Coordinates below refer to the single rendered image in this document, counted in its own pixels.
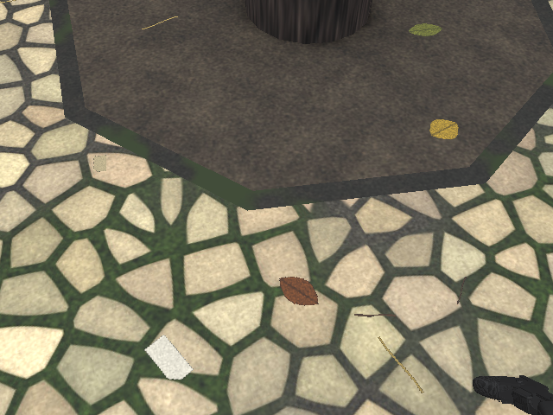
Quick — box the robot right hand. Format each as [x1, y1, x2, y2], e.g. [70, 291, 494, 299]
[473, 375, 553, 415]

